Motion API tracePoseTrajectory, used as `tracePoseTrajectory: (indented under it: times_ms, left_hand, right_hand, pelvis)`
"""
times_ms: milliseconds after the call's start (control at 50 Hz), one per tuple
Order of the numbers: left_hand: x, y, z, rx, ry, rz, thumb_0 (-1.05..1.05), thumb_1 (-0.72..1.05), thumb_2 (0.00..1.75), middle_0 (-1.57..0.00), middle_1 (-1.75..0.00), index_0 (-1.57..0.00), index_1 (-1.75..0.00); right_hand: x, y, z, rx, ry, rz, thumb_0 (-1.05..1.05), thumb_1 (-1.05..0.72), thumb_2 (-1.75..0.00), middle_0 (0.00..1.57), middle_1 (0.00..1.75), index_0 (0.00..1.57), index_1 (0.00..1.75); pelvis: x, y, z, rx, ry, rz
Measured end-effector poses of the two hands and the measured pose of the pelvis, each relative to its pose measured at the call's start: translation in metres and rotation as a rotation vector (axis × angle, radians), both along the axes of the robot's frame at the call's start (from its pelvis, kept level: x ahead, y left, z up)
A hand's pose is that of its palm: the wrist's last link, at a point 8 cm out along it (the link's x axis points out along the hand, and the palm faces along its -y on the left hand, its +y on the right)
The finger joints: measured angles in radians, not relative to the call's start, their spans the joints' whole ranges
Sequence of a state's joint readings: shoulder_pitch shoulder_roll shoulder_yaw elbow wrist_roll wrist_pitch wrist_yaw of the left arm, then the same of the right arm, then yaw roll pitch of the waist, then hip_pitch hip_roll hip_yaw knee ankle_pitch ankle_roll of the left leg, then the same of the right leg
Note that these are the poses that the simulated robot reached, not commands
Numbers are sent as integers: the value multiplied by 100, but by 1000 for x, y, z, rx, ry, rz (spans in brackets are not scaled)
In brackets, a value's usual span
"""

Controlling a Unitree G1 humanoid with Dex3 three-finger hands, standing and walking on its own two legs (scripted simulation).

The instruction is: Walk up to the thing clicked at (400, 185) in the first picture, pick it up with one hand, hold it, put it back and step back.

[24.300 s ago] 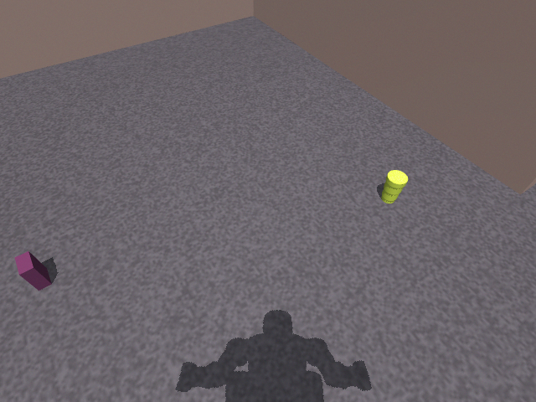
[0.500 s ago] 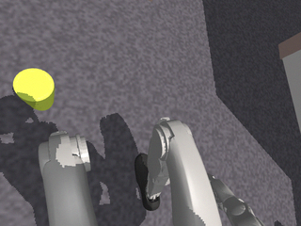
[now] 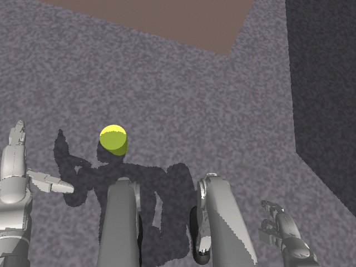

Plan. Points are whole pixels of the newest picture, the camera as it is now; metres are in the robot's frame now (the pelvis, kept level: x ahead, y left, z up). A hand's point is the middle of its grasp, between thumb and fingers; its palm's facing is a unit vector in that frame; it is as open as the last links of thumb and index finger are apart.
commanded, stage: home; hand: left
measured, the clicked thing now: (116, 143) +0.47 +0.20 -0.42
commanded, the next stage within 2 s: none
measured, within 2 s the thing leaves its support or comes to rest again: neither
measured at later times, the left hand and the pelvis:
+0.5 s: hand (23, 186) +0.27 +0.22 +0.10, palm faces +0.16 -0.93 -0.34, open 17.5 cm; pelvis +0.07 +0.01 +0.19, yaw +3 degrees
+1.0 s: hand (3, 212) +0.23 +0.20 +0.17, palm faces +0.17 -0.94 -0.29, open 17.5 cm; pelvis +0.08 +0.01 +0.22, yaw +4 degrees
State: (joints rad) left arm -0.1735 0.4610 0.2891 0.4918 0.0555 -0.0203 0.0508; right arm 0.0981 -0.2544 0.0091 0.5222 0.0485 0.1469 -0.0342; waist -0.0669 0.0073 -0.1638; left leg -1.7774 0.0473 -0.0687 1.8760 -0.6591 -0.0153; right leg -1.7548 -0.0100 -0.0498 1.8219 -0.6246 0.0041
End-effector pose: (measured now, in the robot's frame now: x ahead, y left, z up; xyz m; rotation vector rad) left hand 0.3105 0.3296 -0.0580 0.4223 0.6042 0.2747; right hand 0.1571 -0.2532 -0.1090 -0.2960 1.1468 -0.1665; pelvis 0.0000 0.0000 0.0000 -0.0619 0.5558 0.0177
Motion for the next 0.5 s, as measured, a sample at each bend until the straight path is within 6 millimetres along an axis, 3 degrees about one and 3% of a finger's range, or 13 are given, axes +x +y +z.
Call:
tracePoseTrajectory:
  times_ms: [100,180,340,500]
  left_hand:
    - [-15,-11,45,-27,39,52,-1,-54,5,-7,-5,-7,-6]
    - [-24,-23,76,-62,72,76,-1,-55,5,-6,-5,-6,-6]
    - [-48,-49,132,-131,135,103,-1,-55,5,-6,-5,-6,-5]
    - [-67,-66,193,-155,146,96,-1,-55,5,-6,-5,-6,-6]
  right_hand:
    - [35,-1,58,-16,-127,13,1,-90,-90,21,30,20,30]
    - [50,-1,100,-23,-190,19,1,-90,-90,20,30,20,30]
    - [55,6,171,-31,-237,2,1,-90,-90,20,30,20,30]
    - [55,20,222,-25,-294,-34,1,-90,-90,21,30,20,30]
  pelvis:
    - [13,-4,47,10,-41,12]
    - [24,-5,82,15,-84,21]
    - [47,-2,144,20,-182,36]
    - [67,5,191,25,-290,42]
